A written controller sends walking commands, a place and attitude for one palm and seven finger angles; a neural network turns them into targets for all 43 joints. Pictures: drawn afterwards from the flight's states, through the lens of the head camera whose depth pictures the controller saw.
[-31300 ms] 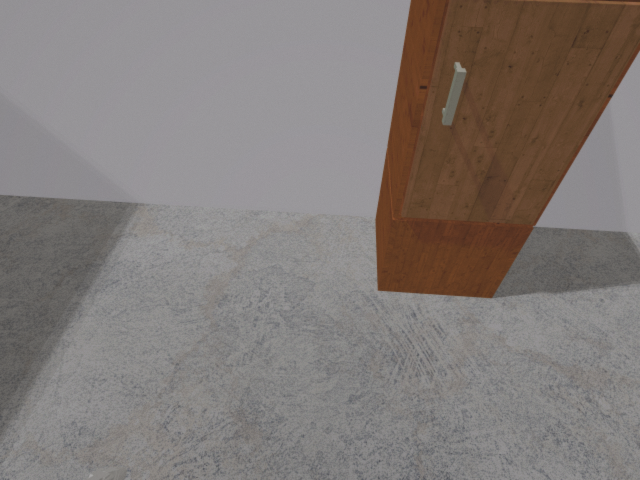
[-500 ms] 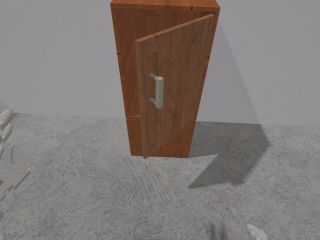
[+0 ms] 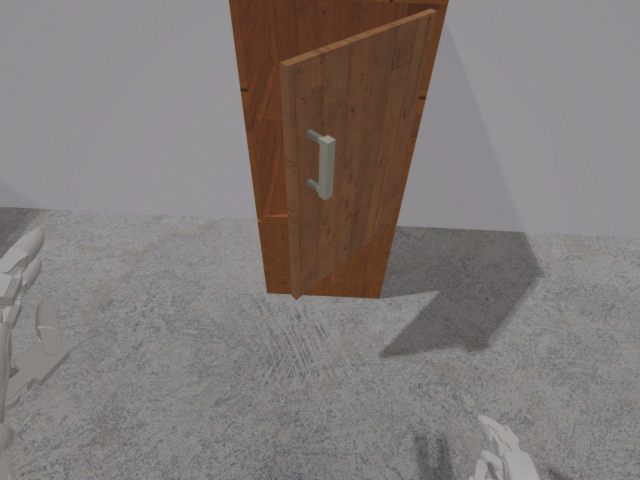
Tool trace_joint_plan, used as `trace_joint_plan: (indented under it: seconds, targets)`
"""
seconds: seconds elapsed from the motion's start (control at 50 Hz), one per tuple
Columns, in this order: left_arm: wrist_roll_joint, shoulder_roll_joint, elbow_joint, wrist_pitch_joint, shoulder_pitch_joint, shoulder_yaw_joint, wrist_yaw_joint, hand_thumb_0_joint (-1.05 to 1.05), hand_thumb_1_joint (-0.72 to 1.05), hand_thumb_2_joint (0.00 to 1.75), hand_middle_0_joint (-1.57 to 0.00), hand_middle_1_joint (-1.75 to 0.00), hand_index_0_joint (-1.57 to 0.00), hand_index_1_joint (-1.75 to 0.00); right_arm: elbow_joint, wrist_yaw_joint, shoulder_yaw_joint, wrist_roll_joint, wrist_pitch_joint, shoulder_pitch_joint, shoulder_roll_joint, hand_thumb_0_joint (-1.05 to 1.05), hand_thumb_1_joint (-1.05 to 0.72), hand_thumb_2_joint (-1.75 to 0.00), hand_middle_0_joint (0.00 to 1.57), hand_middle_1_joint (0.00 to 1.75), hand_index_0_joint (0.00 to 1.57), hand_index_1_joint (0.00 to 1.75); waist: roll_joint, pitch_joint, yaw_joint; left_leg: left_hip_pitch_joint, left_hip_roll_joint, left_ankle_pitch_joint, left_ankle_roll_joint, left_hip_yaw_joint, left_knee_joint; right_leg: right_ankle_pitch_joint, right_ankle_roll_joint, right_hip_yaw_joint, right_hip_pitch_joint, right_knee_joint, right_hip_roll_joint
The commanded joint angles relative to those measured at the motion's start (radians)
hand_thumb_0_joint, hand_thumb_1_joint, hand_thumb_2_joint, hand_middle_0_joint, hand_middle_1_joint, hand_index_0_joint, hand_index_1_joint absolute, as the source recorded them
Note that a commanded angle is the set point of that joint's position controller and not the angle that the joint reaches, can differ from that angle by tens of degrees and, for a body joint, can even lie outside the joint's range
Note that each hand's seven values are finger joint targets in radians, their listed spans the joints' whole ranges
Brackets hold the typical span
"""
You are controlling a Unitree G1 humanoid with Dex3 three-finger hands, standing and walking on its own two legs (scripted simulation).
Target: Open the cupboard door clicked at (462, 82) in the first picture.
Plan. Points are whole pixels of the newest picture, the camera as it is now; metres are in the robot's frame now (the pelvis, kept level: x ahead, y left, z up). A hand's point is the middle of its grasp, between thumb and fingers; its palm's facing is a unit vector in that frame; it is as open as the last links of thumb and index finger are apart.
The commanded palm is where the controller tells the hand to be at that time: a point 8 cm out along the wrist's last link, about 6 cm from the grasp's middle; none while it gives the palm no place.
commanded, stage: let the arm hang, fingers relaxed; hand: left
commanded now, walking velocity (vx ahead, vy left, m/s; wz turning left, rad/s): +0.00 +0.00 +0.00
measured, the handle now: (319, 165) +0.62 +0.05 +0.06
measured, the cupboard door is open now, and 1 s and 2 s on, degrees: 48 48 48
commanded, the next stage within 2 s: look to check the result in 1.08 s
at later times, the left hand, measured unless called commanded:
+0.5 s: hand out of the picture -0.09 +0.17 -0.18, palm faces +0.09 -0.98 -0.17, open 7.3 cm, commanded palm none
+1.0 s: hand out of the picture +0.04 +0.16 -0.18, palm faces +0.07 -0.98 -0.19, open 7.3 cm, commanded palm none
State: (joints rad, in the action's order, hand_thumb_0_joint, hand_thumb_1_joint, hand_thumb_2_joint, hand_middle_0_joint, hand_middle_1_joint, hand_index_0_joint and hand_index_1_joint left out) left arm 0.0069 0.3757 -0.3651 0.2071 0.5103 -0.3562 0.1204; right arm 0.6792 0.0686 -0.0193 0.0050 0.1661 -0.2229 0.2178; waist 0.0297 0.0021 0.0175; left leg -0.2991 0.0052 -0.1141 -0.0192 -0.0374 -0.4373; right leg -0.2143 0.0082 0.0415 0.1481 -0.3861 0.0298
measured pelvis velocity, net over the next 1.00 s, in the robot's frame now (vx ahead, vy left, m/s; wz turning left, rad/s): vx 0.02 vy -0.02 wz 0.03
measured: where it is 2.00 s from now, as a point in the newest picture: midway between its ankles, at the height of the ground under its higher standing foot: outside the picture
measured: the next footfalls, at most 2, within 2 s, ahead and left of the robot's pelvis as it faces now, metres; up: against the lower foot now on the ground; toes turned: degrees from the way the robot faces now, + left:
none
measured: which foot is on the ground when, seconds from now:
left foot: down 0.00-1.00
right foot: down 0.00-1.00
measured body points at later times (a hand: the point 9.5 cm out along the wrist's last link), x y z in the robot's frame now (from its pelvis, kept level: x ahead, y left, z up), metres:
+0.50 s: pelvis +0.00 -0.01 +0.00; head +0.02 +0.01 +0.44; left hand -0.10 +0.22 -0.16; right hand -0.03 -0.24 -0.16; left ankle +0.08 +0.10 -0.74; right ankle +0.00 -0.12 -0.74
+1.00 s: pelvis +0.02 -0.02 +0.00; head +0.03 -0.02 +0.45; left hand +0.03 +0.21 -0.16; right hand +0.03 -0.24 -0.17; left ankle +0.08 +0.10 -0.74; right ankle +0.00 -0.12 -0.74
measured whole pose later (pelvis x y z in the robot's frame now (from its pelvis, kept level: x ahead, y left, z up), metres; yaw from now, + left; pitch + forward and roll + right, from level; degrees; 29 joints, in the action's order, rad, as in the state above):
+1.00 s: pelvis +0.02 -0.02 +0.00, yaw +2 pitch -2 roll +0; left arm -0.01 0.15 1.12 0.01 0.23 -0.02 0.02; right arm 1.13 0.03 0.01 0.03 -0.02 -0.25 0.16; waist 0.02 0.04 -0.01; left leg -0.27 0.03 -0.15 0.00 -0.07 -0.45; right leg -0.29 0.03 0.07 0.13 -0.46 0.01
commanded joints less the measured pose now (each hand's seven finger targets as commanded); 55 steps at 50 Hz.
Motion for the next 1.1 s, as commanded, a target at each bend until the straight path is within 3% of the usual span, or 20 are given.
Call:
trace_joint_plan:
  seconds: [0.0,0.04,0.08,0.12,0.16,0.18,0.24,0.26,0.28,0.32,0.36,0.4,0.46,0.52,0.58,0.64,0.74,0.82,1.02,1.08]
  targets:
    - [-0.041,0.01,0.596,-0.188,-0.1,0.231,-0.121,0.0,0.9,0.9,-0.2,-0.3,-0.2,-0.3,0.093,-0.06,0.094,-0.003,-0.052,0.039,0.236,0.0,-0.9,-0.9,0.2,0.3,0.2,0.3,-0.031,-0.091,-0.027,0.021,-0.118,0.176,-0.03,-0.129,-0.064,-0.01,0.03,-0.056,0.125,-0.076,-0.094]
    - [-0.046,0.039,0.69,-0.195,-0.165,0.24,-0.123,0.0,0.9,0.9,-0.2,-0.3,-0.2,-0.3,0.094,-0.061,0.086,0.006,-0.085,0.066,0.249,0.0,-0.9,-0.9,0.2,0.3,0.2,0.3,-0.14,-0.063,-0.024,-0.025,-0.108,0.05,-0.049,-0.161,-0.054,-0.074,0.047,-0.064,0.122,-0.083,-0.093]
    - [-0.045,0.072,0.809,-0.198,-0.235,0.252,-0.124,0.0,0.9,0.9,-0.2,-0.3,-0.2,-0.3,0.11,-0.067,0.083,0.013,-0.113,0.086,0.253,0.0,-0.9,-0.9,0.2,0.3,0.2,0.3,-0.197,-0.021,-0.024,-0.048,-0.079,-0.044,-0.043,-0.153,-0.06,-0.134,0.074,-0.099,0.148,-0.045,-0.128]
    - [-0.039,0.066,0.936,-0.208,-0.29,0.275,-0.118,0.0,0.9,0.9,-0.2,-0.3,-0.2,-0.3,0.149,-0.068,0.069,0.022,-0.14,0.078,0.215,0.0,-0.9,-0.9,0.2,0.3,0.2,0.3,-0.144,0.002,-0.035,-0.008,-0.045,-0.072,-0.025,-0.109,-0.098,-0.181,0.095,-0.128,0.193,-0.001,-0.165]
    - [-0.033,0.054,1.052,-0.218,-0.324,0.297,-0.11,0.0,0.9,0.9,-0.2,-0.3,-0.2,-0.3,0.186,-0.068,0.056,0.027,-0.163,0.053,0.178,0.0,-0.9,-0.9,0.2,0.3,0.2,0.3,-0.063,0.021,-0.043,0.022,-0.036,-0.105,-0.017,-0.097,-0.091,-0.23,0.096,-0.133,0.216,0.017,-0.166]
    - [-0.031,0.052,1.101,-0.219,-0.322,0.303,-0.108,0.0,0.9,0.9,-0.2,-0.3,-0.2,-0.3,0.197,-0.066,0.054,0.027,-0.169,0.039,0.172,0.0,-0.9,-0.9,0.2,0.3,0.2,0.3,-0.027,0.027,-0.042,0.015,-0.045,-0.117,-0.018,-0.114,-0.06,-0.244,0.087,-0.12,0.203,0.01,-0.149]
    - [-0.022,0.018,1.252,-0.22,-0.244,0.31,-0.108,0.0,0.9,0.9,-0.2,-0.3,-0.2,-0.3,0.249,-0.057,0.042,0.026,-0.17,0.036,0.157,0.0,-0.9,-0.9,0.2,0.3,0.2,0.3,0.17,0.037,-0.012,-0.073,-0.083,-0.223,-0.035,-0.203,0.111,-0.189,0.05,-0.084,0.078,-0.044,-0.09]
    - [-0.021,0.008,1.293,-0.219,-0.214,0.309,-0.109,0.0,0.9,0.9,-0.2,-0.3,-0.2,-0.3,0.266,-0.053,0.041,0.025,-0.17,0.03,0.154,0.0,-0.9,-0.9,0.2,0.3,0.2,0.3,0.191,0.018,-0.004,-0.084,-0.089,-0.263,-0.036,-0.215,0.142,-0.166,0.046,-0.074,0.033,-0.051,-0.085]
    - [-0.021,0.006,1.328,-0.216,-0.189,0.307,-0.108,0.0,0.9,0.9,-0.2,-0.3,-0.2,-0.3,0.277,-0.049,0.044,0.021,-0.17,0.023,0.155,0.0,-0.9,-0.9,0.2,0.3,0.2,0.3,0.164,0.01,0.005,-0.085,-0.089,-0.267,-0.038,-0.219,0.149,-0.149,0.046,-0.068,0.007,-0.041,-0.085]
    - [-0.02,-0.034,1.387,-0.214,-0.156,0.307,-0.109,0.0,0.9,0.9,-0.2,-0.3,-0.2,-0.3,0.307,-0.044,0.046,0.02,-0.175,-0.01,0.128,0.0,-0.9,-0.9,0.2,0.3,0.2,0.3,0.153,0.007,-0.002,-0.067,-0.077,-0.298,-0.03,-0.197,0.152,-0.155,0.05,-0.068,0.007,-0.015,-0.092]
    - [-0.019,-0.049,1.427,-0.208,-0.133,0.31,-0.107,0.0,0.9,0.9,-0.2,-0.3,-0.2,-0.3,0.337,-0.04,0.049,0.018,-0.179,-0.04,0.111,0.0,-0.9,-0.9,0.2,0.3,0.2,0.3,0.115,0.016,-0.01,-0.032,-0.061,-0.275,-0.024,-0.161,0.12,-0.175,0.056,-0.078,0.042,0.028,-0.107]
    - [-0.017,-0.055,1.45,-0.203,-0.139,0.311,-0.104,0.0,0.9,0.9,-0.2,-0.3,-0.2,-0.3,0.352,-0.037,0.056,0.015,-0.182,-0.07,0.101,0.0,-0.9,-0.9,0.2,0.3,0.2,0.3,0.019,0.041,-0.023,0.009,-0.05,-0.209,-0.021,-0.134,0.071,-0.198,0.066,-0.091,0.088,0.073,-0.123]
    - [-0.014,-0.069,1.474,-0.201,-0.142,0.316,-0.098,0.0,0.9,0.9,-0.2,-0.3,-0.2,-0.3,0.383,-0.035,0.057,0.014,-0.187,-0.112,0.072,0.0,-0.9,-0.9,0.2,0.3,0.2,0.3,-0.024,0.063,-0.042,0.079,-0.042,-0.15,-0.016,-0.103,0.013,-0.239,0.079,-0.098,0.166,0.109,-0.144]
    - [-0.015,-0.086,1.491,-0.207,-0.137,0.317,-0.094,0.0,0.9,0.9,-0.2,-0.3,-0.2,-0.3,0.401,-0.033,0.056,0.017,-0.192,-0.135,0.055,0.0,-0.9,-0.9,0.2,0.3,0.2,0.3,-0.005,0.113,-0.044,0.053,-0.055,-0.195,-0.021,-0.121,0.039,-0.271,0.074,-0.079,0.193,0.089,-0.126]
    - [-0.016,-0.091,1.504,-0.21,-0.103,0.316,-0.092,0.0,0.9,0.9,-0.2,-0.3,-0.2,-0.3,0.403,-0.031,0.055,0.018,-0.187,-0.126,0.06,0.0,-0.9,-0.9,0.2,0.3,0.2,0.3,0.011,0.121,-0.024,-0.005,-0.07,-0.247,-0.031,-0.154,0.1,-0.239,0.062,-0.063,0.138,0.05,-0.104]
    - [-0.018,-0.099,1.507,-0.21,-0.092,0.315,-0.091,0.0,0.9,0.9,-0.2,-0.3,-0.2,-0.3,0.406,-0.032,0.055,0.019,-0.182,-0.108,0.054,0.0,-0.9,-0.9,0.2,0.3,0.2,0.3,-0.018,0.117,-0.014,-0.021,-0.073,-0.249,-0.035,-0.162,0.124,-0.206,0.057,-0.062,0.107,0.039,-0.103]
    - [-0.017,-0.098,1.493,-0.207,-0.126,0.314,-0.088,0.0,0.9,0.9,-0.2,-0.3,-0.2,-0.3,0.419,-0.037,0.051,0.021,-0.184,-0.1,0.032,0.0,-0.9,-0.9,0.2,0.3,0.2,0.3,-0.056,0.131,-0.022,0.016,-0.052,-0.179,-0.022,-0.123,0.089,-0.23,0.061,-0.073,0.14,0.069,-0.122]
    - [-0.016,-0.097,1.481,-0.206,-0.155,0.312,-0.088,0.0,0.9,0.9,-0.2,-0.3,-0.2,-0.3,0.423,-0.039,0.046,0.022,-0.181,-0.096,0.019,0.0,-0.9,-0.9,0.2,0.3,0.2,0.3,-0.038,0.124,-0.023,0.015,-0.048,-0.128,-0.017,-0.108,0.075,-0.201,0.059,-0.072,0.119,0.071,-0.128]
    - [-0.01,-0.1,1.475,-0.195,-0.196,0.31,-0.085,0.0,0.9,0.9,-0.2,-0.3,-0.2,-0.3,0.427,-0.033,0.038,0.019,-0.166,-0.06,0.029,0.0,-0.9,-0.9,0.2,0.3,0.2,0.3,0.016,0.058,-0.016,0.066,-0.067,0.093,-0.012,-0.097,0.05,0.024,0.05,-0.058,0.011,0.046,-0.135]
    - [-0.011,-0.094,1.473,-0.193,-0.202,0.307,-0.084,0.0,0.9,0.9,-0.2,-0.3,-0.2,-0.3,0.426,-0.03,0.04,0.016,-0.165,-0.053,0.036,0.0,-0.9,-0.9,0.2,0.3,0.2,0.3,-0.011,0.046,-0.014,0.079,-0.069,0.119,-0.012,-0.092,0.043,0.076,0.047,-0.056,-0.011,0.051,-0.137]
